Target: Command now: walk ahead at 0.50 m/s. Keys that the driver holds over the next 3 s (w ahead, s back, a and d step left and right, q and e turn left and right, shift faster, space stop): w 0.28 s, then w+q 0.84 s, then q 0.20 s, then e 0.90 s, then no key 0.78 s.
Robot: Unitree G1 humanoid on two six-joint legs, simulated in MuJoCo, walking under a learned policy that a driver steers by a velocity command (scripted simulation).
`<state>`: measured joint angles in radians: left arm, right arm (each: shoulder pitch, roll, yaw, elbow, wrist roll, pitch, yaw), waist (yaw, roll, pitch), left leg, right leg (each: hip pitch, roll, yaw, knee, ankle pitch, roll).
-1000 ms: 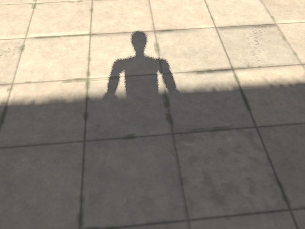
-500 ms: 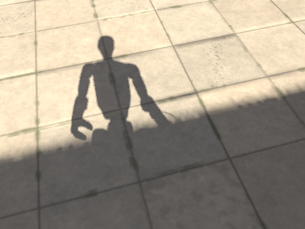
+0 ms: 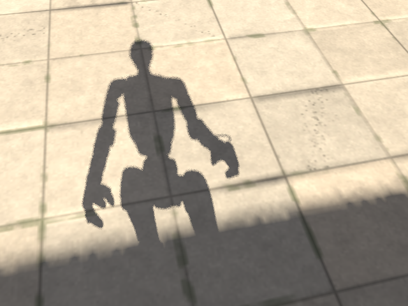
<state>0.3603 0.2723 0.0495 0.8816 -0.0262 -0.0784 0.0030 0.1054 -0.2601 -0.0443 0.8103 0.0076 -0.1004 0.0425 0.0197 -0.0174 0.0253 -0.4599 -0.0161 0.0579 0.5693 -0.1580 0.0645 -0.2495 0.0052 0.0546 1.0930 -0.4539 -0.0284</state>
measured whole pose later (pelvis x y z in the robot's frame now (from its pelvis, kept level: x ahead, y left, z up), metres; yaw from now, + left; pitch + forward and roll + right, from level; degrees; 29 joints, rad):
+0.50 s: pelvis +0.27 -0.04 +0.00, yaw +4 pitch +3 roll +1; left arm 0.02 0.24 0.04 0.73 0.00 -0.12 -0.03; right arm 0.41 -0.28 -0.05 0.95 0.01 -0.05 -0.01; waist -0.08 0.00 0.02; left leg -0.07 0.00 -0.04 0.61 -0.49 0.02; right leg -0.49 -0.02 -0.02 0.53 -0.08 -0.05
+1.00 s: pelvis +0.52 +0.03 -0.01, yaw +21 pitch +2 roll -2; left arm 0.31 0.29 0.09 0.92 -0.02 -0.05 0.02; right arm 0.06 -0.26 -0.07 0.71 0.02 -0.02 0.05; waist 0.05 0.02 0.04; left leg -0.52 0.04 0.06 0.61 -0.14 0.11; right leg 0.07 -0.08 -0.30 0.43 -0.46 0.07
